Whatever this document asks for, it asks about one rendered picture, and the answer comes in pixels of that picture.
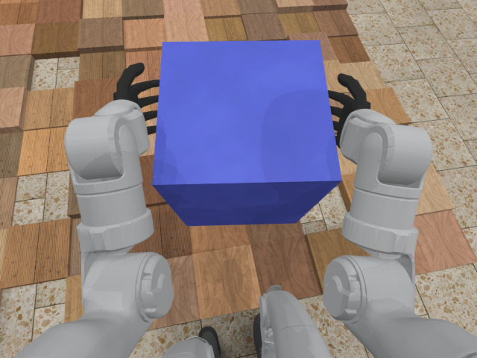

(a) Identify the robot left foot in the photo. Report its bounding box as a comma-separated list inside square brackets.
[198, 327, 221, 358]

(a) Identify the right robot forearm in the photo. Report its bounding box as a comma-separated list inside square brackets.
[340, 109, 432, 304]

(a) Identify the carton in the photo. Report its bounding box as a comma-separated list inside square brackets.
[152, 40, 342, 226]

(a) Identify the left robot forearm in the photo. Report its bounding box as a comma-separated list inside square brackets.
[64, 99, 154, 310]

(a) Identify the right robot shin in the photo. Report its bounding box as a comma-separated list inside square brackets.
[260, 286, 282, 358]

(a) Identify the right robot upper arm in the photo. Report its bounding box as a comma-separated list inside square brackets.
[322, 255, 477, 358]

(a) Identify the robot left hand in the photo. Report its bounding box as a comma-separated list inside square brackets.
[113, 63, 159, 135]

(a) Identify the robot right hand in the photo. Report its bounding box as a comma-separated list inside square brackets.
[328, 73, 370, 148]

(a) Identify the left robot upper arm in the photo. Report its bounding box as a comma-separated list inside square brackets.
[13, 252, 174, 358]

